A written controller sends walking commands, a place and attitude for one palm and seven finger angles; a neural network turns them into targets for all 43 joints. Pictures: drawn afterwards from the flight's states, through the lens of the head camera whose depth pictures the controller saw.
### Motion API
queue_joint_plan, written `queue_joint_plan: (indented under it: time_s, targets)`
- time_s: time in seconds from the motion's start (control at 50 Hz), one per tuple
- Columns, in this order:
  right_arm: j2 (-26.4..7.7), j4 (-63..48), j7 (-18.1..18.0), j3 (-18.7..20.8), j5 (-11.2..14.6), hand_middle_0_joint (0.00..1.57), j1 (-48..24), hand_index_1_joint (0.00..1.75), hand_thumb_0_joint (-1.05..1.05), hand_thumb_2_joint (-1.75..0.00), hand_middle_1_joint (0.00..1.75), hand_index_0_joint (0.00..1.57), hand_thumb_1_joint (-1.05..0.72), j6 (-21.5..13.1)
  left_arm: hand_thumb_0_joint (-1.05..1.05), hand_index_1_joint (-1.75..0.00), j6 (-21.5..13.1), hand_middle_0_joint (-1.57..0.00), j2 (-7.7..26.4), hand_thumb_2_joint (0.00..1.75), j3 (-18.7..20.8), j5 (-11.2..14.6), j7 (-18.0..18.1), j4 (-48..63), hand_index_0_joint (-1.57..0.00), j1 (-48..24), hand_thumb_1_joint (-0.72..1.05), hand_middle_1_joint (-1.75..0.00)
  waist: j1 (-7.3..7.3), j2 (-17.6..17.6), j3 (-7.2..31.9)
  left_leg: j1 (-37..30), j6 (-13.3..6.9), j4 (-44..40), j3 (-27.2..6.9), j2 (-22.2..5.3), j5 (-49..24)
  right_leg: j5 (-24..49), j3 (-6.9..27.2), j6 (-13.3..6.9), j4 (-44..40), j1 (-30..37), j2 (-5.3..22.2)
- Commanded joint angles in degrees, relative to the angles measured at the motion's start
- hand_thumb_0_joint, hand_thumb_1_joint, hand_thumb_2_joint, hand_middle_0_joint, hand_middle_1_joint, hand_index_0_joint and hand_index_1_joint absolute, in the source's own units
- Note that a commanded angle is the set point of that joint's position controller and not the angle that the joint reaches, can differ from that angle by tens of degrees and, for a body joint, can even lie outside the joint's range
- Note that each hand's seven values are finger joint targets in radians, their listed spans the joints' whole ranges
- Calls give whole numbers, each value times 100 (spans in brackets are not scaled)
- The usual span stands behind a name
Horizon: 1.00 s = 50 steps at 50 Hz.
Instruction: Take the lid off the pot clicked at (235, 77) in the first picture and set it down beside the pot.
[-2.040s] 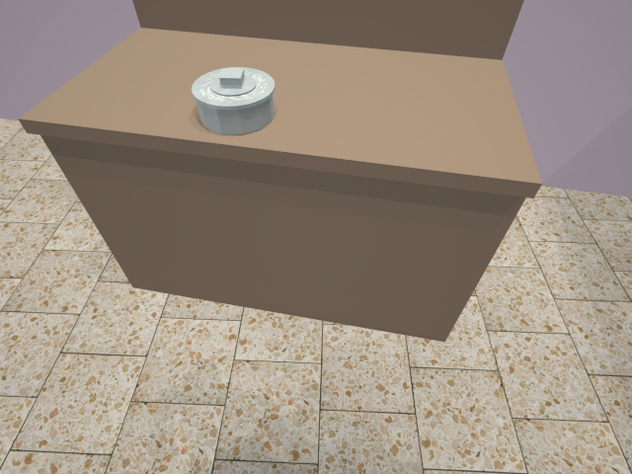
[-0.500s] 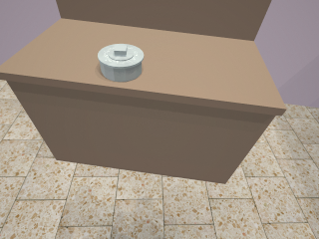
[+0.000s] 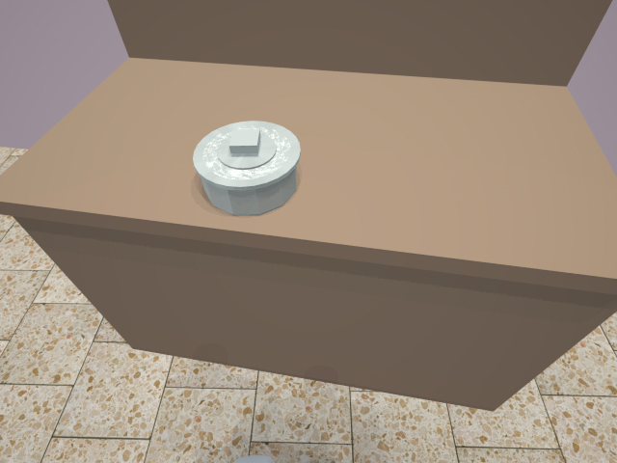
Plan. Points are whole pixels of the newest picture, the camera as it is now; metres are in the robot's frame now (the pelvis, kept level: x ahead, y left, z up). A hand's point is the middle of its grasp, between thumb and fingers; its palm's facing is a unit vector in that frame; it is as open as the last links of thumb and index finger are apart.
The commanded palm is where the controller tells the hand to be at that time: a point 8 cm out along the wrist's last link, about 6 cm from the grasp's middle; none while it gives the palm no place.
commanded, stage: take the last steps up to it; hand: left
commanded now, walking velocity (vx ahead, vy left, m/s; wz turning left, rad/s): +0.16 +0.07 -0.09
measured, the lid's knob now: (245, 141) +0.59 +0.14 +0.09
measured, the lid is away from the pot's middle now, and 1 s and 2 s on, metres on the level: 0.00 0.00 0.00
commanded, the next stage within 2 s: come to a stop and stand still in 0.02 s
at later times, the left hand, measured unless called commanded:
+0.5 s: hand out of the picture +0.11 +0.23 -0.17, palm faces +0.02 -0.97 -0.23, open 7.4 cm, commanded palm none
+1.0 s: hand out of the picture +0.07 +0.19 -0.15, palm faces +0.02 -0.97 -0.23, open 7.4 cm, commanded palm none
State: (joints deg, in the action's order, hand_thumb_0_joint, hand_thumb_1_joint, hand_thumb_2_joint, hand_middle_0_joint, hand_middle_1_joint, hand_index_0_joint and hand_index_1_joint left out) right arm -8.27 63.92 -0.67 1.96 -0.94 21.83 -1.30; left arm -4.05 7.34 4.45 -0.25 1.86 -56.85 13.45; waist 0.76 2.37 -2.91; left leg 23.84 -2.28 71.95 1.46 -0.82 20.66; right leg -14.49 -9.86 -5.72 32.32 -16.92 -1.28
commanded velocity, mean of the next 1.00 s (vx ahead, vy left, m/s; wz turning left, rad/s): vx -0.05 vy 0.01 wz -0.01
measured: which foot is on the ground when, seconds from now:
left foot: up 0.00-0.26, down 0.28-0.62, up 0.64-1.00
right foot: down 0.00-0.30, up 0.32-0.60, down 0.62-1.00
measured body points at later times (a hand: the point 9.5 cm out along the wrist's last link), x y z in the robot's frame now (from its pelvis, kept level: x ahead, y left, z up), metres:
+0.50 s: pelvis +0.08 +0.04 +0.00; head +0.12 +0.04 +0.45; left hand +0.11 +0.28 -0.15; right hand +0.18 -0.18 -0.14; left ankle +0.18 +0.18 -0.73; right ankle +0.03 -0.08 -0.67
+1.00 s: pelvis +0.05 +0.01 +0.02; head +0.07 +0.00 +0.47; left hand +0.07 +0.24 -0.13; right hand +0.05 -0.24 -0.14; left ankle +0.04 +0.14 -0.70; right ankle +0.05 -0.10 -0.73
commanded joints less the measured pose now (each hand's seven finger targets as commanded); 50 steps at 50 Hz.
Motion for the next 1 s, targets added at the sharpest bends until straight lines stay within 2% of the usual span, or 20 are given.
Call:
queue_joint_plan:
  time_s: [0.0,0.1,0.18,0.22,0.26,0.3,0.34,0.4,0.44,0.52,0.56,0.58,0.6,0.62,0.64,0.68,0.72,0.84,0.92,0.98]
  targets:
    - [-38,-425,44,34,-53,20,297,30,0,-90,30,20,-90,48,0,-30,-89,-20,582,90,-14,-103,2,68,-20,430,90,-30,206,-457,-226,321,244,-755,-106,-592,-463,1204,1425,-579,-2191,-658,1666]
    - [-99,-685,121,4,-3,20,-400,30,0,-90,30,20,-90,-32,0,-30,-64,-20,951,90,0,-83,-107,-132,-20,776,90,-30,-51,-875,103,100,428,-2635,371,-408,-1023,2336,1015,-408,-1767,153,1302]
    - [-203,-681,1,-71,33,20,-743,30,0,-90,30,20,-90,-98,0,-30,106,-20,917,90,-72,-90,-29,-241,-20,873,90,-30,-170,-1185,338,-607,495,-3982,364,-119,-1330,3574,860,-52,-919,872,1077]
    - [-498,-566,-48,-15,31,20,-529,30,0,-90,30,20,-90,-137,0,-30,201,-20,780,90,-149,-60,31,-335,-20,1081,90,-30,-90,-646,554,-1611,411,-4743,142,-456,-3368,2660,832,296,-284,682,843]
    - [-1118,-592,-116,113,62,20,-255,30,0,-90,30,20,-90,-78,0,-30,310,-20,603,90,-209,9,110,-268,-20,1310,90,-30,-11,355,717,-2565,-268,-4498,-853,-1803,-6832,-323,601,650,202,-170,422]
    - [-1240,-543,-195,176,14,20,-192,30,0,-90,30,20,-90,55,0,-30,441,-20,645,90,-173,-47,150,-184,-20,1351,90,-30,44,783,370,-2164,-683,-4869,-869,-2191,-7554,-2200,810,647,1909,-393,237]
    - [-1196,-622,-293,149,13,20,-455,30,0,-90,30,20,-90,124,0,-30,590,-20,876,90,-47,-40,152,-146,-20,1242,90,-30,-31,1204,300,-1387,-899,-4984,-1049,-2322,-6877,-2233,1326,634,2964,-456,230]
    - [-1145,-899,-291,247,-33,20,-1110,30,0,-90,30,20,-90,202,0,-30,646,-20,892,90,73,-31,66,39,-20,1057,90,-30,-129,974,663,-1607,-769,-4873,-629,-1990,-5385,-1713,1438,664,3307,-873,233]
    - [-1135,-1036,-264,298,-35,20,-1337,30,0,-90,30,20,-90,212,0,-30,684,-20,840,90,83,-2,9,157,-20,978,90,-30,-163,723,854,-1361,-699,-4933,-580,-1917,-4376,-1546,1368,672,3045,-673,252]
    - [-1217,-1140,-168,394,-76,20,-1644,30,0,-90,30,20,-90,296,0,-30,657,-20,650,90,50,-32,-45,225,-20,1088,90,-30,-244,1223,782,-683,-458,-5092,-569,-1638,-1701,-1077,878,613,1149,162,302]
    - [-1020,-1172,-108,379,-24,20,-1626,30,0,-90,30,20,-90,371,0,-30,586,-20,782,90,46,-94,-35,59,-20,1496,90,-30,-440,212,559,267,-8,-4509,-273,-973,416,-266,865,588,-451,998,310]
    - [-592,-1203,-64,317,31,20,-1497,30,0,-90,30,20,-90,434,0,-30,528,-20,1133,90,49,-184,-10,110,-20,1353,90,-30,-367,-1216,249,649,342,-3432,162,-216,1042,-1221,2146,306,-1522,501,1108]
    - [-419,-1329,-7,271,28,20,-1604,30,0,-90,30,20,-90,470,0,-30,519,-20,1488,90,19,-175,6,358,-20,808,90,-30,-340,-2093,-156,649,398,-2488,21,25,1106,-2354,3458,-123,-2438,-510,2006]
    - [-635,-1311,34,282,-15,20,-1570,30,0,-90,30,20,-90,471,0,-30,501,-20,1526,90,-4,-165,19,511,-20,352,90,-30,-206,-1618,-302,277,326,-2008,-370,-171,852,-3028,3433,-315,-2691,-1233,2128]
    - [-607,-1273,42,285,-26,20,-1509,30,0,-90,30,20,-90,497,0,-30,451,-20,1583,90,62,-157,33,552,-20,159,90,-30,-158,-1770,-330,423,308,-1783,-483,-105,592,-3079,3638,-218,-2802,-1258,2039]
    - [-790,-966,79,297,-65,20,-1168,30,0,-90,30,20,-90,422,0,-30,385,-20,1355,90,15,-104,27,511,-20,-101,90,-30,6,-1444,-534,550,302,-1490,-438,-152,-73,-2014,2941,-40,-2444,-775,1634]
    - [-785,-813,107,271,-52,20,-843,30,0,-90,30,20,-90,324,0,-30,328,-20,1277,90,10,-98,-15,467,-20,48,90,-30,-32,-1103,-267,519,375,-1630,-190,-47,-281,-856,2390,-56,-2049,3,1449]
    - [-770,-939,39,194,-8,20,-1108,30,0,-90,30,20,-90,252,0,-30,293,-20,1350,90,74,-101,44,129,-20,959,90,-30,-498,-1074,247,719,477,-2505,-148,-20,274,1438,2544,-518,-1564,1783,1901]
    - [-618,-853,-31,122,63,20,-921,30,0,-90,30,20,-90,233,0,-30,321,-20,1345,90,67,-124,95,33,-20,806,90,-30,-382,-1128,458,-129,428,-3489,-124,35,397,2729,2409,-547,-1271,1567,1924]
    - [-525,-535,-70,56,75,20,-309,30,0,-90,30,20,-90,163,0,-30,357,-20,1242,90,14,-49,76,-5,-20,325,90,-30,-36,-1041,523,-1668,372,-5070,-14,109,-920,1848,1892,-62,-991,631,1414]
